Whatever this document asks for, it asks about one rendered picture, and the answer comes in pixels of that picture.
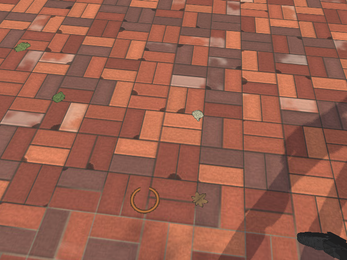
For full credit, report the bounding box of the robot right hand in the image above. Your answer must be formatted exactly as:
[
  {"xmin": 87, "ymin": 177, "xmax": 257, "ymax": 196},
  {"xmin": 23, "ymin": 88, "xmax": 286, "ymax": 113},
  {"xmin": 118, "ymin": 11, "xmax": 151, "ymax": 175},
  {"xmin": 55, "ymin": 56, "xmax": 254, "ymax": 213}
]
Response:
[{"xmin": 297, "ymin": 232, "xmax": 347, "ymax": 260}]

